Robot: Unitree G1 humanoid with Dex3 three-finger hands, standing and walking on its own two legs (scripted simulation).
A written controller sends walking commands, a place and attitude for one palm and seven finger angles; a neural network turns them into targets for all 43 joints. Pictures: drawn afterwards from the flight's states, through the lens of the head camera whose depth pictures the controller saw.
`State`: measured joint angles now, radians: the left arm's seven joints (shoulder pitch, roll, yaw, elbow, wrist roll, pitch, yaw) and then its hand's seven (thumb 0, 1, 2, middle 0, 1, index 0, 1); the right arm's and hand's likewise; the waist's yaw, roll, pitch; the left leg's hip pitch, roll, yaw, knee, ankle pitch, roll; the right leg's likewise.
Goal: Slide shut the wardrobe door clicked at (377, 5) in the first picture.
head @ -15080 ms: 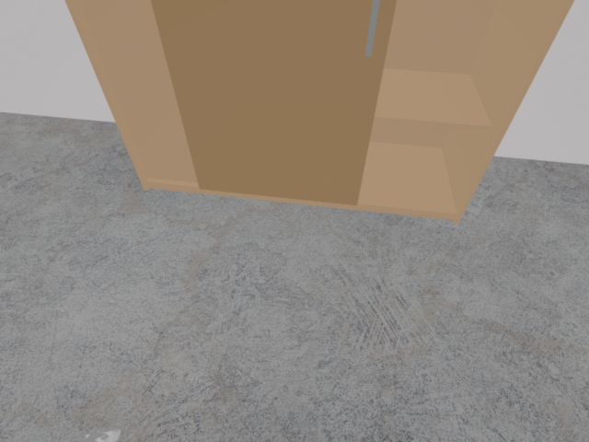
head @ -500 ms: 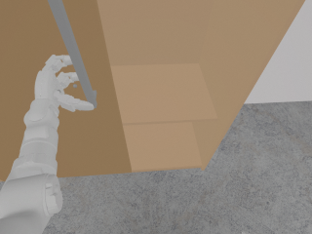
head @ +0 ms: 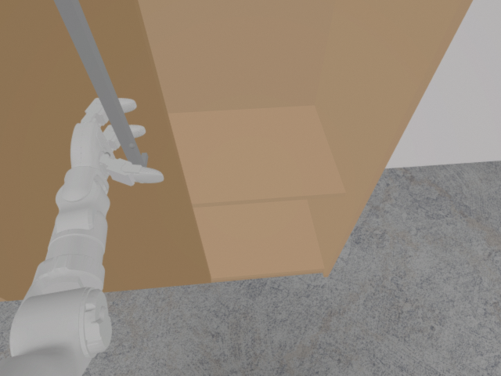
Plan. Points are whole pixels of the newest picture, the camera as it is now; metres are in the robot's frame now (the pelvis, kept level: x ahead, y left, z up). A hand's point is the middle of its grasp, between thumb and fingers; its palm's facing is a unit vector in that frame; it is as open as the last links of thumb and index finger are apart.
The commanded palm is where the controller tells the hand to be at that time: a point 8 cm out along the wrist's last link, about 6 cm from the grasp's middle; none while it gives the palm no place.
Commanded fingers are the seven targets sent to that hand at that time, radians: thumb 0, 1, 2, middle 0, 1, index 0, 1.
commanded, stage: slide the fingers in behind the handle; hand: left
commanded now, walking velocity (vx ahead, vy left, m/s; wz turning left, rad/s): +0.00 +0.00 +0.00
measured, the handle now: (115, 98) +0.50 +0.21 +0.18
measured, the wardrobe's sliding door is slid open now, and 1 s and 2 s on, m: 0.46 0.46 0.46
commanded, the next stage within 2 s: grip the handle and tug to test in 0.72 s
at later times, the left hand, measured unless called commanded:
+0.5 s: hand (136, 145) +0.45 +0.18 +0.13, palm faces +0.09 -1.00 -0.01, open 14.1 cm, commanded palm +0.42 +0.22 +0.13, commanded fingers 0.00 -0.50 0.30 -0.30 -1.20 -0.30 -1.20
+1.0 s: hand (136, 144) +0.45 +0.18 +0.13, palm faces +0.08 -1.00 +0.00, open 13.2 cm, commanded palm +0.42 +0.23 +0.13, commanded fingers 0.00 -0.03 0.50 -0.35 -1.27 -0.35 -1.27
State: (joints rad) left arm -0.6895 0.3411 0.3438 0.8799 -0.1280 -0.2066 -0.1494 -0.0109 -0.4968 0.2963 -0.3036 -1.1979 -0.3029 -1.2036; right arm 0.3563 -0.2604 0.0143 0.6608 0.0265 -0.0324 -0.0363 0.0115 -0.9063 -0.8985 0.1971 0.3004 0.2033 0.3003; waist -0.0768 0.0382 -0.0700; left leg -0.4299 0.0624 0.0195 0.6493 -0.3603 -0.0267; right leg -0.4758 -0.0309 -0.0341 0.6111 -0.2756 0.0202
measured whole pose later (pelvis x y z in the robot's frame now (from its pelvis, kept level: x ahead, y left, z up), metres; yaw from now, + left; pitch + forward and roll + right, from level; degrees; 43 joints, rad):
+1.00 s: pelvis +0.00 +0.01 +0.00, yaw +0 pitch +9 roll -1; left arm -0.73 0.33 0.33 0.92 -0.12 -0.23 -0.13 -0.01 -0.38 0.34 -0.32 -1.21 -0.31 -1.22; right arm 0.36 -0.26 0.01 0.66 0.02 -0.04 -0.03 0.01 -0.91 -0.90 0.20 0.30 0.20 0.30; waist -0.08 0.03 -0.07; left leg -0.45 0.06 0.03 0.66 -0.36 -0.02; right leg -0.50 -0.04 -0.02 0.62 -0.27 0.03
